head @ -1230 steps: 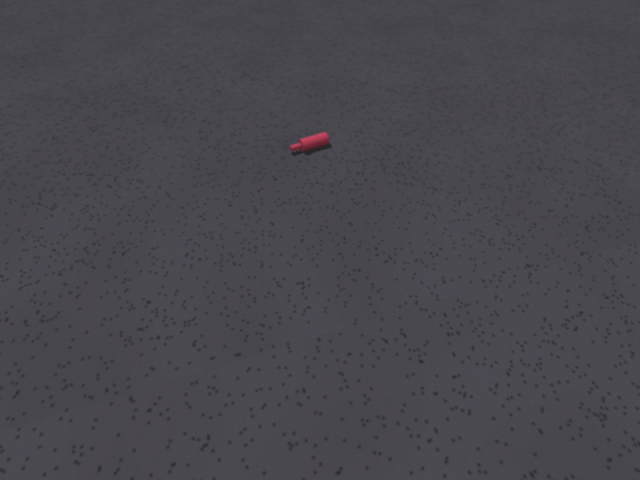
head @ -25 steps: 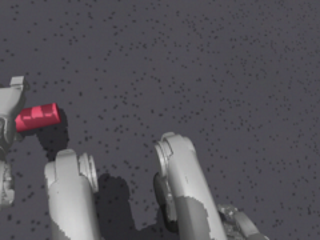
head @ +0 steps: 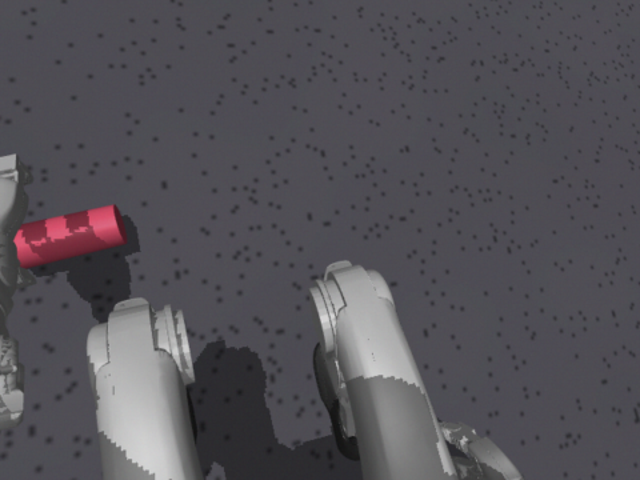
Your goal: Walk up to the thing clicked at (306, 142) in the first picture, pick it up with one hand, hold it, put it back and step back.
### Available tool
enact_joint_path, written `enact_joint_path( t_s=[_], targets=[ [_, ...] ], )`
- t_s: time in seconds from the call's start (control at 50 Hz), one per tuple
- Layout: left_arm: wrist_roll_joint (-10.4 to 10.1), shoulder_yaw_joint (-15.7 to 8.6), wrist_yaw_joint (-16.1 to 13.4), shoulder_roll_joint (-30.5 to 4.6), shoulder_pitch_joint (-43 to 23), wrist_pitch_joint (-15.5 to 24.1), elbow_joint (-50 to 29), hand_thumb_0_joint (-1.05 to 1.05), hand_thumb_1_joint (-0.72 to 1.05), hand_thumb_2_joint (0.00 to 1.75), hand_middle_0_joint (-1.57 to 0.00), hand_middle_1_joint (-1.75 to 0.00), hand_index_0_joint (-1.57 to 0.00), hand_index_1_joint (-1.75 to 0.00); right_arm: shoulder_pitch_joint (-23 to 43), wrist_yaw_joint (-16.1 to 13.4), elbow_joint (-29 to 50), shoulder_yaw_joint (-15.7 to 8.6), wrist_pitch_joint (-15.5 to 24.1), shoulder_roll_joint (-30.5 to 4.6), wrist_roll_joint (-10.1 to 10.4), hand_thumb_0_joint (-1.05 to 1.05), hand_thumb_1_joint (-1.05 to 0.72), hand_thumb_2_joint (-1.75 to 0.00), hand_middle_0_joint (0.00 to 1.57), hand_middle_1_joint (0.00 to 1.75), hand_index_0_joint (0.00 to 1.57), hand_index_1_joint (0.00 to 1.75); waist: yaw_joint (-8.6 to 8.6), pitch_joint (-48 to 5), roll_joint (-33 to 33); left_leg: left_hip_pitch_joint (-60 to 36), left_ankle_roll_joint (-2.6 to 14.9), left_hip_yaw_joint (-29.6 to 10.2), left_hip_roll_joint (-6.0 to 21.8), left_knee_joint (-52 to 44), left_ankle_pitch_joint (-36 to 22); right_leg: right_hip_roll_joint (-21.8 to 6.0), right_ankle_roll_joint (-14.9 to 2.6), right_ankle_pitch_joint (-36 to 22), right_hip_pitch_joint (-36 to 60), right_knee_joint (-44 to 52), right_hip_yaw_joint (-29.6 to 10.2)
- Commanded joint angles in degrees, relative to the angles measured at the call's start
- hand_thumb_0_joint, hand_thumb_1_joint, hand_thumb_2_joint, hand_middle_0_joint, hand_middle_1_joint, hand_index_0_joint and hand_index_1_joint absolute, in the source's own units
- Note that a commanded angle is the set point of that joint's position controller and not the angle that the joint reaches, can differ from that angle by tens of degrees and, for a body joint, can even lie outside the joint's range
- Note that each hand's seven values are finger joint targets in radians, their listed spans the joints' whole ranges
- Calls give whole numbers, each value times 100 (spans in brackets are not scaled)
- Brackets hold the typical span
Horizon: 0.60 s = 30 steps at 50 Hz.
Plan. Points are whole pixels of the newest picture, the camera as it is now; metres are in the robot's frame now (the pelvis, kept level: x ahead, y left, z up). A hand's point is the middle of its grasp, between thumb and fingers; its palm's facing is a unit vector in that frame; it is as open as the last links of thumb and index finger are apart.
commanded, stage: close in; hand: left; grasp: from above
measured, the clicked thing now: (48, 240) +0.45 +0.31 -0.29
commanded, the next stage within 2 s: rest palm in 0.08 s
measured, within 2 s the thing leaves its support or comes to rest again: neither
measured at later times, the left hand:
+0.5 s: hand (58, 243) +0.43 +0.28 -0.24, palm faces -0.41 -0.09 -0.91, open 14.1 cm
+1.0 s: hand (56, 246) +0.43 +0.29 -0.26, palm faces -0.45 -0.16 -0.88, open 14.0 cm
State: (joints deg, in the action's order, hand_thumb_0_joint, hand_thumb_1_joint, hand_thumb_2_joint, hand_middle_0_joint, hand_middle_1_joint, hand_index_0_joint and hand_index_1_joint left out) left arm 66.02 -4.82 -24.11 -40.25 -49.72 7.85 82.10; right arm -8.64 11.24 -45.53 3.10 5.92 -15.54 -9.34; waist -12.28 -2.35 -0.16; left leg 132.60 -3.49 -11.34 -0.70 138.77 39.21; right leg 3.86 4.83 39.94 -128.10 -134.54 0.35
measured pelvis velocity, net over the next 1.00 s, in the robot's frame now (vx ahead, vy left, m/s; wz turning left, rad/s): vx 0.00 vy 0.01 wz -0.09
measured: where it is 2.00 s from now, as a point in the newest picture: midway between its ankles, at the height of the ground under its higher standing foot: (266, 442)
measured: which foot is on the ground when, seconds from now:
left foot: down 0.00-1.00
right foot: down 0.00-1.00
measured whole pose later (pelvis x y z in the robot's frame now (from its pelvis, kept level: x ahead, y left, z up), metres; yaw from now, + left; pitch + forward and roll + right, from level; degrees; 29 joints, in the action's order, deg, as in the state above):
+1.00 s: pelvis +0.00 +0.01 -0.03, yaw -5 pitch +27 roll -13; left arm 73.2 -9.2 -37.3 -49.4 -52.6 16.0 98.5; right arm -5.4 17.1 -45.4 10.7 12.7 -17.2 -16.9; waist -18.0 5.3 5.3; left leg 133.6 -3.0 -16.0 -0.5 147.1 41.6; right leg 5.0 4.5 40.1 -127.2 -138.4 4.0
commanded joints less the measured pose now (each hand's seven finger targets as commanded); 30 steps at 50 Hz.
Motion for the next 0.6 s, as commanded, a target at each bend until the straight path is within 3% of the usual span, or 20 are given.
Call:
enact_joint_path(
  t_s=[0.0, 0.04, 0.08, 0.14, 0.2, 0.24, 0.28, 0.34, 0.38, 0.48, 0.52, 0.54, 0.58],
  targets=[
    [21, 234, 30, -765, -1708, 418, -458, 0, -56, 97, -6, -106, -8, -104, -1314, -99, -4, -454, -31, -1440, 76, 0, -90, -90, 20, 30, 20, 30, -431, -3338, -884, -2368, 497, 774, 17, -1148, -913, 64, -585, -1365, 1976, 1510, 934],
    [115, 223, -26, -813, -1604, 572, -248, 0, -54, 95, -6, -107, -9, -103, -1135, -128, 169, -421, -38, -1548, 60, 0, -90, -90, 20, 30, 20, 30, -381, -3122, -767, -2362, 488, 756, -10, -1155, -743, 59, -605, -1120, 1828, 1550, 973],
    [323, -19, -207, -1294, -1754, 781, -301, 0, -54, 95, -6, -107, -9, -103, -989, -163, 224, -329, -75, -1564, 29, 0, -90, -90, 20, 30, 20, 30, -238, -3178, -1057, -2429, 457, 752, -19, -1209, -619, 70, -636, -959, 1773, 1429, 1014],
    [680, -246, -565, -1469, -1715, 906, -133, 0, -51, 93, -5, -107, -9, -103, -874, -154, 234, -263, -96, -1530, -35, 0, -90, -89, 20, 30, 20, 30, -158, -3291, -1466, -2765, 399, 780, -3, -1284, -745, 72, -658, -1080, 1634, 1229, 1064],
    [953, -410, -989, -1632, -1923, 914, 36, 0, -51, 96, -5, -103, -7, -101, -719, -145, 246, -239, -75, -1583, -119, 0, -89, -90, 20, 30, 20, 30, -284, -3298, -1770, -2944, 368, 778, 8, -1286, -785, 46, -655, -1147, 1387, 1050, 1114],
    [1116, -300, -1236, -1531, -1999, 860, 520, 0, -52, 97, -5, -102, -7, -100, -630, -112, 226, -193, -20, -1573, -208, 0, -89, -90, 20, 30, 20, 30, -474, -3028, -1684, -2760, 394, 780, 22, -1188, -608, 58, -633, -1040, 1208, 1060, 1124],
    [1228, -289, -1484, -1584, -2066, 778, 705, 0, -52, 98, -6, -100, -6, -99, -584, -88, 195, -190, 70, -1631, -260, 0, -89, -90, 20, 30, 20, 30, -528, -2939, -1751, -2711, 409, 764, 16, -1162, -422, 65, -626, -885, 1120, 1098, 1120],
    [1200, -321, -1731, -1576, -2201, 588, 822, 0, -53, 99, -6, -99, -6, -98, -607, 7, 90, -200, 227, -1731, -400, 0, -89, -90, 20, 30, 20, 30, -641, -3006, -1813, -2829, 411, 742, 14, -1080, -452, 44, -561, -916, 1086, 1062, 1153],
    [1070, -258, -1850, -1633, -2264, 472, 884, 0, -52, 101, -7, -99, -6, -99, -549, 65, 33, -195, 339, -1752, -422, 0, -89, -90, 20, 30, 20, 30, -651, -3006, -1895, -2744, 408, 707, 33, -1057, -319, 73, -579, -794, 1094, 1080, 1153],
    [818, -313, -1799, -1680, -2333, 278, 963, 0, -50, 99, -6, -101, -7, -99, -664, 285, 3, -63, 559, -1816, -518, 0, -89, -90, 20, 30, 20, 30, -716, -3192, -2085, -2934, 381, 678, 66, -836, -718, 83, -561, -1228, 1231, 857, 1209],
    [718, -344, -1764, -1793, -2183, 240, 1085, 0, -50, 99, -6, -102, -8, -101, -602, 334, -20, 5, 606, -1812, -514, 0, -89, -90, 20, 30, 20, 30, -652, -3236, -2046, -2826, 386, 660, 85, -750, -825, 124, -577, -1354, 1413, 876, 1192],
    [685, -561, -1734, -2008, -2226, 257, 912, 0, -50, 98, -6, -101, -7, -100, -667, 368, 73, -5, 680, -1901, -565, 0, -89, -90, 20, 30, 20, 30, -725, -3280, -1934, -2867, 393, 659, 82, -659, -1037, 98, -535, -1557, 1547, 802, 1229],
    [626, -691, -1665, -2081, -1837, 225, 1135, 0, -50, 97, -6, -102, -7, -101, -727, 421, -6, 32, 700, -1894, -584, 0, -90, -90, 20, 30, 20, 30, -591, -3262, -2082, -2920, 357, 645, 93, -731, -1209, 127, -566, -1671, 1662, 727, 1263]
  ],
)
